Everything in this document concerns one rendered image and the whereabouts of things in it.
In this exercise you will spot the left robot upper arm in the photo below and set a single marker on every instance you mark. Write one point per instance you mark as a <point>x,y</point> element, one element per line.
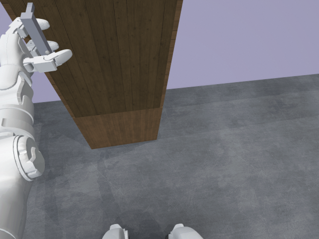
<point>20,163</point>

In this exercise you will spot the left robot thigh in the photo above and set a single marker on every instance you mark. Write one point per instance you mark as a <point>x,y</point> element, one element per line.
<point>117,233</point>

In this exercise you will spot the cupboard door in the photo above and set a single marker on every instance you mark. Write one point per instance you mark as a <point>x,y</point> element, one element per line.
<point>119,51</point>

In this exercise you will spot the handle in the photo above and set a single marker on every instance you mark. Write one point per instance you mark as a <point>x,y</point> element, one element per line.
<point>31,25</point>

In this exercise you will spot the left robot hand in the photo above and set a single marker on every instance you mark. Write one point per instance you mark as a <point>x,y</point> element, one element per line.
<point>13,50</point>

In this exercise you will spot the left robot shin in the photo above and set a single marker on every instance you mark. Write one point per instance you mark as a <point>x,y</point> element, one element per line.
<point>115,226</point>

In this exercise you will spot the left robot forearm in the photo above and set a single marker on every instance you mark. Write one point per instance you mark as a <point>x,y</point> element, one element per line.
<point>16,106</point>

